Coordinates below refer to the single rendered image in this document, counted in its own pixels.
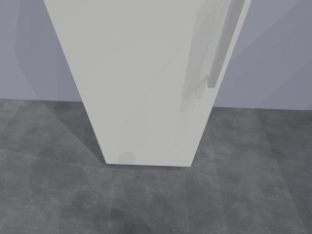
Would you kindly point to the handle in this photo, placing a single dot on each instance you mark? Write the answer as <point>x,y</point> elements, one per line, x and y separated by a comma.
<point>231,20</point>

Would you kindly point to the fridge door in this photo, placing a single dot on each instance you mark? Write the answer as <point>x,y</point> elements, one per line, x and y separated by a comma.
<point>141,68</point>

